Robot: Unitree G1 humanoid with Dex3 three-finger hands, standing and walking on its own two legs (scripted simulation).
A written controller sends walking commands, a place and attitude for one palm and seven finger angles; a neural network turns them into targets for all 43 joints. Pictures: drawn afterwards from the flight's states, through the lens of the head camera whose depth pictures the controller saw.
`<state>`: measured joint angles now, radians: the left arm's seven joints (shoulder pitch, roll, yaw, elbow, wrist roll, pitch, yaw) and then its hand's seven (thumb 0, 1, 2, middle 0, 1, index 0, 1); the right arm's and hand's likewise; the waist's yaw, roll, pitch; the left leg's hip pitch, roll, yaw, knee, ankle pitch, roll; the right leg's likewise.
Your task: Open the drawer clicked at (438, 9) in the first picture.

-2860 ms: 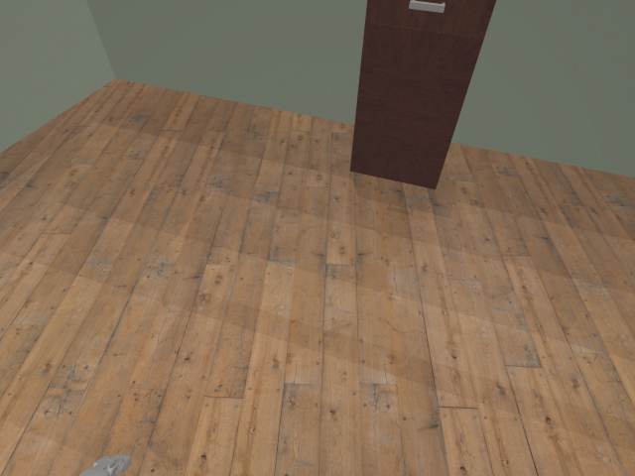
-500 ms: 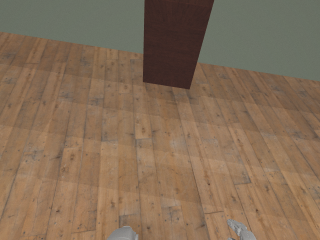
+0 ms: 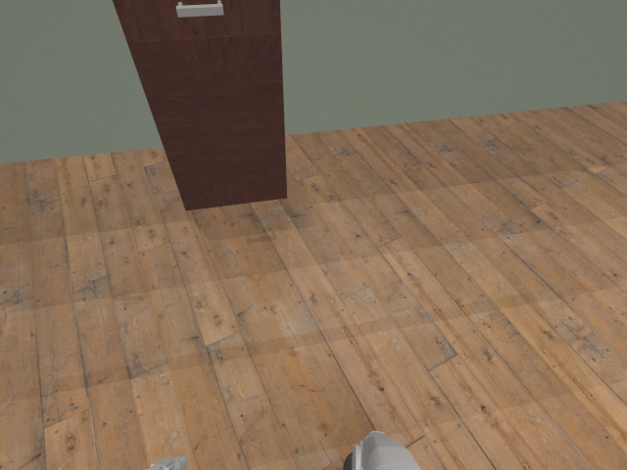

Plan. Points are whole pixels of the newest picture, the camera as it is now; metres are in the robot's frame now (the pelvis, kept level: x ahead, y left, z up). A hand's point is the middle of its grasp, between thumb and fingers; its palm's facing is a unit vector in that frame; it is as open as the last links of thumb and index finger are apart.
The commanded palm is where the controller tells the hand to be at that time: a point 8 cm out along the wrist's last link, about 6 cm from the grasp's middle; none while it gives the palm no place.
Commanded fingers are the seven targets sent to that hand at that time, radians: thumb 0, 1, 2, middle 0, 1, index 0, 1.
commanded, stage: walk to a spot facing it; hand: left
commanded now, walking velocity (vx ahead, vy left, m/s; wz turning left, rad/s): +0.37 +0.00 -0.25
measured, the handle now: (200, 7) +1.22 +0.29 +0.05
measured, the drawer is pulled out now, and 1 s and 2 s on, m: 0.00 0.00 0.00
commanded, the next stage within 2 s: turn to face it in 0.78 s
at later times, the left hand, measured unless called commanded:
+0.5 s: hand (208, 429) +0.21 +0.16 -0.17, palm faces +0.03 -0.98 -0.20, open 7.3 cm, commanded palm none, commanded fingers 0.00 0.90 0.90 -0.20 -0.30 -0.20 -0.30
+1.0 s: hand (238, 261) +0.52 +0.14 -0.16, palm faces -0.19 -0.95 -0.23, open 7.3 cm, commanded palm none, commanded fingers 0.00 0.90 0.90 -0.20 -0.30 -0.20 -0.30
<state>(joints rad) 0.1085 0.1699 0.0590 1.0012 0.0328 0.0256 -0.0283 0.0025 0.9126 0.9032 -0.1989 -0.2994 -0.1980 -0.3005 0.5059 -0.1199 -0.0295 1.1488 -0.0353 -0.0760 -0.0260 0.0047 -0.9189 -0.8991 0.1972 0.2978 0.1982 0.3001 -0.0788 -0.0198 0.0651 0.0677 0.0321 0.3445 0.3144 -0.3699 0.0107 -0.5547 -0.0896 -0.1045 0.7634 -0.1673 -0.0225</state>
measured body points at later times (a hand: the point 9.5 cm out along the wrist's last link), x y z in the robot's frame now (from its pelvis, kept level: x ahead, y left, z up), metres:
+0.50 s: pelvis +0.22 -0.03 +0.00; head +0.23 -0.02 +0.45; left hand +0.21 +0.21 -0.16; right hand +0.31 -0.28 -0.14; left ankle +0.35 +0.11 -0.70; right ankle +0.14 -0.11 -0.74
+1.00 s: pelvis +0.41 -0.03 +0.00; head +0.43 -0.05 +0.45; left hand +0.53 +0.19 -0.14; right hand +0.32 -0.24 -0.16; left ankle +0.37 +0.10 -0.74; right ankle +0.48 -0.17 -0.71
